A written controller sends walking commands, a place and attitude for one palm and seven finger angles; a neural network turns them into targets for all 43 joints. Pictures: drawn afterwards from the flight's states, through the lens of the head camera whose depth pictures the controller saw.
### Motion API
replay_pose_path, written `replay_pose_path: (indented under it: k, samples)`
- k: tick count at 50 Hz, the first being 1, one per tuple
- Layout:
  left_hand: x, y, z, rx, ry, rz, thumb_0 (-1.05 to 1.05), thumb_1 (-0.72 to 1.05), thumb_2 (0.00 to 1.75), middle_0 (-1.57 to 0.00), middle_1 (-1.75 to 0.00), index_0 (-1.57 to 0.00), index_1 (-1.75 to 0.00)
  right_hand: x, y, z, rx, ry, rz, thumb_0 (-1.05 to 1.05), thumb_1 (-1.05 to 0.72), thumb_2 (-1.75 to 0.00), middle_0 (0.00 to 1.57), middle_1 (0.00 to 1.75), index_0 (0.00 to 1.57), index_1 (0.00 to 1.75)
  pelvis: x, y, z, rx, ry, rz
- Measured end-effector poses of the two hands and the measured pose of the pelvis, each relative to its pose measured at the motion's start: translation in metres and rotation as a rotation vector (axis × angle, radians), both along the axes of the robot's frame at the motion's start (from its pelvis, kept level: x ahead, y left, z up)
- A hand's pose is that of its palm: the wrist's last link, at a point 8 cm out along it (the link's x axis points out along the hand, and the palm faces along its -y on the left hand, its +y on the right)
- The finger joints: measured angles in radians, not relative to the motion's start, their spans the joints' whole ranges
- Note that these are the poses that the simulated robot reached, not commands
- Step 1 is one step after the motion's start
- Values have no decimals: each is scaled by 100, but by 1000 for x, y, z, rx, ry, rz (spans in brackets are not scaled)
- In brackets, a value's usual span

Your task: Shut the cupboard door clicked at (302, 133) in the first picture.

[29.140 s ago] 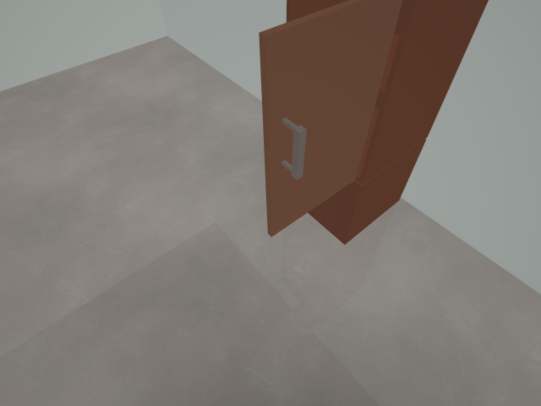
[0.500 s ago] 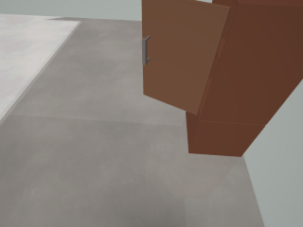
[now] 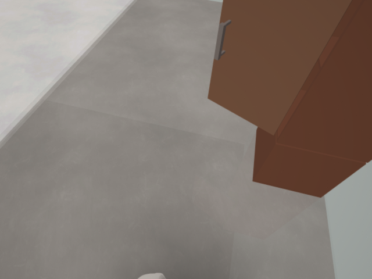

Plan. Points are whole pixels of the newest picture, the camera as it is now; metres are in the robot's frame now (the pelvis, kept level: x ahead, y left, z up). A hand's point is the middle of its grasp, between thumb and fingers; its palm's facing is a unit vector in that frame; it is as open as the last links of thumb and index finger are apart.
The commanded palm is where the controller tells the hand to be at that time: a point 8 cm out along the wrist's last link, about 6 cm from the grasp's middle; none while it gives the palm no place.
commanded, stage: walk to a spot facing it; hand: left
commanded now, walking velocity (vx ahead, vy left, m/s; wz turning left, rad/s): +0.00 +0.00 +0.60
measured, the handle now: (222, 40) +0.91 -0.11 +0.01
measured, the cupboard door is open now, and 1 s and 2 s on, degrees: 65 65 65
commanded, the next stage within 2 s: turn to face it in 1.62 s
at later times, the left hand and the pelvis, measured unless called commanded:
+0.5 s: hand out of the picture +0.06 +0.19 -0.13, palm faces +0.28 -0.91 -0.31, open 7.4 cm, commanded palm none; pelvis +0.00 -0.06 +0.01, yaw +17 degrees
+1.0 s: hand out of the picture -0.10 +0.16 -0.16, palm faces +0.62 -0.74 -0.25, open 7.4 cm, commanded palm none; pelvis +0.01 -0.03 +0.01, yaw +38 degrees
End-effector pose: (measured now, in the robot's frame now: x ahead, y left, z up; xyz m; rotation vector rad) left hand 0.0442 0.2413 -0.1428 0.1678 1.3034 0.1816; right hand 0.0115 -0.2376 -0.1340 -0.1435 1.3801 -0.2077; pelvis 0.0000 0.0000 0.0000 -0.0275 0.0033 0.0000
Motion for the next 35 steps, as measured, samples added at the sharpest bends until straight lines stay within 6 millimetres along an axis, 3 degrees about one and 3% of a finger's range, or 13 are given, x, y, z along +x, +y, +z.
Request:
replay_pose_path:
  k: [4,11,20,24,28,35]
  samples:
    - [1,13,-2,11,6,24,0,91,90,-20,-30,-20,-30,29,-5,7,-43,-70,63,0,-91,-89,20,30,20,30,-3,5,-1,1,5,30]
    - [19,22,27,29,-105,65,0,91,90,-20,-30,-20,-30,52,-20,31,-84,-79,168,0,-91,-89,20,30,20,30,-7,-2,20,-15,33,118]
    - [19,9,45,72,-187,141,0,91,90,-20,-30,-20,-30,79,-50,33,-81,-61,269,0,-90,-89,20,30,20,30,-7,-33,23,-23,45,249]
    - [1,-8,47,107,-193,189,0,91,90,-20,-30,-20,-30,97,-66,19,-53,-63,307,0,-90,-89,20,30,20,30,-3,-55,16,1,53,301]
    - [-33,-27,45,131,-129,250,0,91,90,-20,-30,-20,-30,121,-73,7,-27,-83,352,0,-91,-89,20,30,20,30,-2,-68,11,17,37,351]
    - [-85,-59,43,94,-50,389,0,91,90,-20,-30,-20,-30,160,-49,10,27,-88,476,0,-91,-89,19,30,20,30,7,-72,17,66,16,468]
